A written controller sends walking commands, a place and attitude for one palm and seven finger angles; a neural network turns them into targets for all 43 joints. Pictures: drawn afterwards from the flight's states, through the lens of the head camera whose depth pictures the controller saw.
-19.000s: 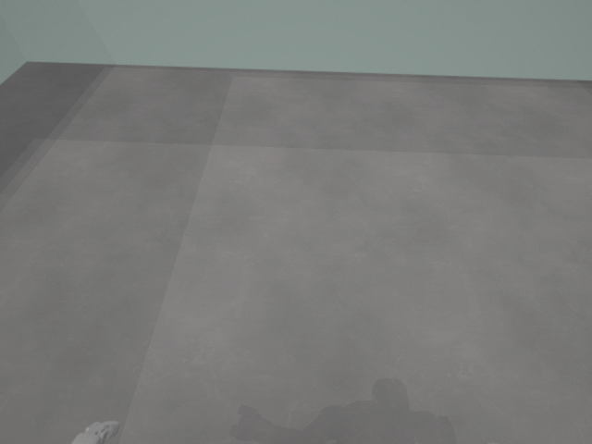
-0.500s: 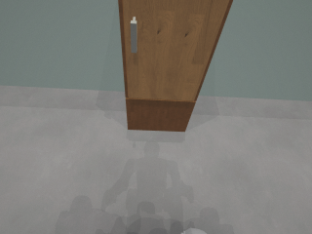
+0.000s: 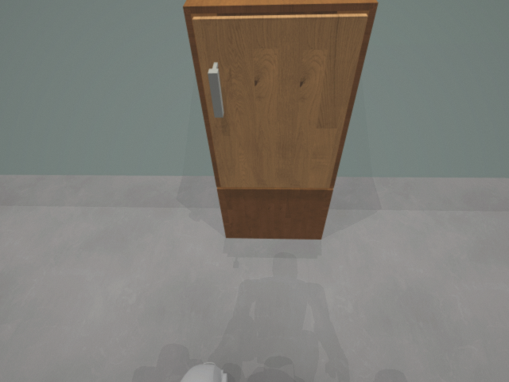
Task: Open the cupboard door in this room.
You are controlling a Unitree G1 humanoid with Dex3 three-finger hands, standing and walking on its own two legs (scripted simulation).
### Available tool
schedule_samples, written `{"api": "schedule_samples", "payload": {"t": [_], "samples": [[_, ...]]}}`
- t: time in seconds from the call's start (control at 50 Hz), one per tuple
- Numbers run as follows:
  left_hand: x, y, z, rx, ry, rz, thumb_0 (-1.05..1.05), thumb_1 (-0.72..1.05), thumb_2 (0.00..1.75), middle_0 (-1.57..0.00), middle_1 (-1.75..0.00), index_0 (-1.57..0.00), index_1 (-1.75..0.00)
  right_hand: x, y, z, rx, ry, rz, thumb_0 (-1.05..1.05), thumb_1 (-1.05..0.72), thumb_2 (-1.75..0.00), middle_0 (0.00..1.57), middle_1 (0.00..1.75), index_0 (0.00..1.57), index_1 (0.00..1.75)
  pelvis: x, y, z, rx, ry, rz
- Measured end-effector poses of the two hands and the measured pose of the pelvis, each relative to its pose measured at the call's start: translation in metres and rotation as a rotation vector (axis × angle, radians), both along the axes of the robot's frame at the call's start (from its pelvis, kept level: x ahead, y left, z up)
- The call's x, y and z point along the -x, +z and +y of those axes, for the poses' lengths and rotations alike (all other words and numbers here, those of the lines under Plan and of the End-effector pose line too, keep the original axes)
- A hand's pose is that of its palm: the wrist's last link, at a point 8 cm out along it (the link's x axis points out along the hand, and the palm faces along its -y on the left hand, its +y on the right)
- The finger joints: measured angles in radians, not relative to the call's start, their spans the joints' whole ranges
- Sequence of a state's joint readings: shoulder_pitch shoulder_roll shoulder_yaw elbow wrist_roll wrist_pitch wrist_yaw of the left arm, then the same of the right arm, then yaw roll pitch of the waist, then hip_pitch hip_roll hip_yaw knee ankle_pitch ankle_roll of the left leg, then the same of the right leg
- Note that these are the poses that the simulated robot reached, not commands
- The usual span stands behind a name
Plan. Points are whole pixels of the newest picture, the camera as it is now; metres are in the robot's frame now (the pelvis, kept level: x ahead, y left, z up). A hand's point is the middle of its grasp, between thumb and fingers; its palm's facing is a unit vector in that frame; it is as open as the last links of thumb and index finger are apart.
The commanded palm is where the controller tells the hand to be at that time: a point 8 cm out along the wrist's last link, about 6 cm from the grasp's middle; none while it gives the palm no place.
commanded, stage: take the last steps up to it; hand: left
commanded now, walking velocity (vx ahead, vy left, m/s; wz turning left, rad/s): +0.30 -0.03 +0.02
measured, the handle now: (217, 90) +0.81 +0.15 +0.04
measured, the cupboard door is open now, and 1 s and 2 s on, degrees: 0 0 0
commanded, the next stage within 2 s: come to a stop and stand still in 0.56 s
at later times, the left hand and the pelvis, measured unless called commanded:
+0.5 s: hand (144, 353) +0.21 +0.24 -0.18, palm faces +0.03 -0.99 -0.16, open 7.4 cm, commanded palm none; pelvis +0.16 +0.06 +0.00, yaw -1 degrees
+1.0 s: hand (185, 282) +0.35 +0.18 -0.17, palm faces +0.01 -0.97 -0.25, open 7.2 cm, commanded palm none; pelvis +0.25 +0.00 -0.01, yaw +0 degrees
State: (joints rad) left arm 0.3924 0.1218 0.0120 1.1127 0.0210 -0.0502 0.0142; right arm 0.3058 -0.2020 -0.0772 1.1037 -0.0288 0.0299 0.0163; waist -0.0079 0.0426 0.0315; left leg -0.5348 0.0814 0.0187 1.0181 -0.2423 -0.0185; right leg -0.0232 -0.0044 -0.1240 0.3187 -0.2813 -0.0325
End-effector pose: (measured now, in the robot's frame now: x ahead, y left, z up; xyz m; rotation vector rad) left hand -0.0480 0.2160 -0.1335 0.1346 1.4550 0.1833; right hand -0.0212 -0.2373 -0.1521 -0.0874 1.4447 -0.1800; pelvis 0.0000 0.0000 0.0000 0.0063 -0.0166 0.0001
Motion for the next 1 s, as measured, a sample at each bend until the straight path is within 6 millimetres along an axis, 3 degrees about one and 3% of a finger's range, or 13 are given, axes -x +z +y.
{"api": "schedule_samples", "payload": {"t": [0.08, 0.18, 0.24, 0.3, 0.34, 0.4, 0.5, 0.6, 0.7, 0.76, 0.86, 1.0], "samples": [[0.021, -0.002, -0.008, 0.038, 0.051, 0.109, 0.01, 0.92, 0.89, -0.20, -0.30, -0.20, -0.30, -0.047, 0.000, 0.008, 0.003, 0.040, -0.023, 0.01, -0.91, -0.90, 0.20, 0.30, 0.20, 0.30, -0.024, -0.002, 0.008, 0.008, 0.011, 0.009], [0.024, -0.010, -0.006, 0.088, 0.113, 0.216, 0.01, 0.92, 0.89, -0.20, -0.30, -0.20, -0.30, -0.133, -0.002, 0.035, 0.007, 0.117, -0.113, 0.01, -0.91, -0.90, 0.20, 0.30, 0.19, 0.30, -0.060, -0.011, 0.026, 0.019, 0.023, 0.017], [0.011, -0.023, 0.005, 0.115, 0.123, 0.261, 0.01, 0.91, 0.89, -0.20, -0.30, -0.20, -0.30, -0.188, -0.006, 0.055, 0.027, 0.148, -0.211, 0.01, -0.91, -0.90, 0.20, 0.30, 0.20, 0.30, -0.085, -0.024, 0.043, 0.023, 0.016, 0.015], [-0.026, -0.030, 0.023, 0.116, 0.088, 0.242, 0.01, 0.91, 0.89, -0.20, -0.30, -0.20, -0.30, -0.218, 0.000, 0.071, 0.032, 0.131, -0.288, 0.00, -0.91, -0.90, 0.20, 0.30, 0.20, 0.30, -0.102, -0.024, 0.053, 0.017, -0.012, 0.001], [-0.065, -0.030, 0.038, 0.102, 0.054, 0.180, 0.01, 0.91, 0.89, -0.20, -0.30, -0.20, -0.30, -0.225, 0.006, 0.077, 0.031, 0.103, -0.302, 0.00, -0.91, -0.89, 0.20, 0.30, 0.20, 0.30, -0.115, -0.017, 0.057, 0.018, -0.020, -0.003], [-0.135, -0.027, 0.058, 0.072, 0.005, 0.043, 0.01, 0.91, 0.89, -0.20, -0.30, -0.20, -0.30, -0.234, 0.019, 0.070, 0.071, 0.055, -0.323, -0.03, -0.95, -0.89, 0.20, 0.30, 0.20, 0.30, -0.133, -0.008, 0.061, 0.015, -0.022, -0.001], [-0.246, -0.016, 0.073, 0.032, -0.041, -0.179, 0.01, 0.92, 0.90, -0.19, -0.30, -0.20, -0.30, -0.227, 0.023, 0.060, 0.082, 0.043, -0.239, -0.03, -0.95, -0.89, 0.20, 0.30, 0.20, 0.30, -0.164, -0.001, 0.058, 0.006, -0.018, 0.002], [-0.331, -0.004, 0.065, 0.013, -0.099, -0.287, 0.00, 0.92, 0.90, -0.19, -0.30, -0.19, -0.30, -0.210, 0.014, 0.056, 0.049, -0.011, -0.118, -0.01, -0.93, -0.90, 0.20, 0.30, 0.20, 0.30, -0.196, -0.001, 0.046, -0.004, -0.021, -0.002], [-0.392, -0.002, 0.038, -0.002, -0.170, -0.304, 0.00, 0.92, 0.90, -0.19, -0.30, -0.20, -0.30, -0.195, -0.001, 0.047, 0.001, -0.081, 0.011, 0.00, -0.92, -0.90, 0.20, 0.30, 0.20, 0.30, -0.232, -0.009, 0.023, -0.015, -0.030, -0.001], [-0.416, -0.010, 0.018, -0.018, -0.185, -0.320, 0.00, 0.92, 0.90, -0.19, -0.30, -0.20, -0.30, -0.194, -0.016, 0.037, -0.030, -0.097, 0.090, 0.00, -0.91, -0.90, 0.20, 0.30, 0.20, 0.30, -0.253, -0.020, 0.006, -0.017, -0.027, 0.000], [-0.412, -0.009, -0.007, -0.009, -0.159, -0.271, 0.00, 0.91, 0.89, -0.20, -0.30, -0.20, -0.30, -0.222, -0.017, 0.020, -0.027, -0.078, 0.121, 0.00, -0.91, -0.90, 0.20, 0.30, 0.20, 0.30, -0.262, -0.015, -0.004, -0.013, -0.009, -0.008], [-0.388, -0.003, 0.016, -0.061, -0.087, -0.246, -0.01, 0.94, 0.89, -0.20, -0.30, -0.21, -0.30, -0.289, -0.014, 0.001, 0.017, 0.017, -0.014, 0.00, -0.91, -0.90, 0.20, 0.30, 0.20, 0.30, -0.250, -0.011, 0.002, -0.020, 0.003, -0.004]]}}
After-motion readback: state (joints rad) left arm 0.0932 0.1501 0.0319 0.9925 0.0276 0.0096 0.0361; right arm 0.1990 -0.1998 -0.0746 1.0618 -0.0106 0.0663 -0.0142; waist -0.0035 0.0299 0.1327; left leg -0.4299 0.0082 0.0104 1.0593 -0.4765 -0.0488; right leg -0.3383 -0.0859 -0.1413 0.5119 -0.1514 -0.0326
